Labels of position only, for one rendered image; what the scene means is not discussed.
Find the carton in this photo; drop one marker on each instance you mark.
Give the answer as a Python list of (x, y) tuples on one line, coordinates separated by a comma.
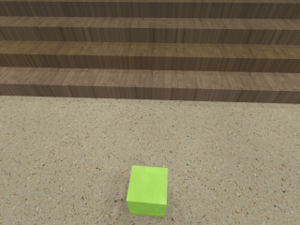
[(147, 191)]

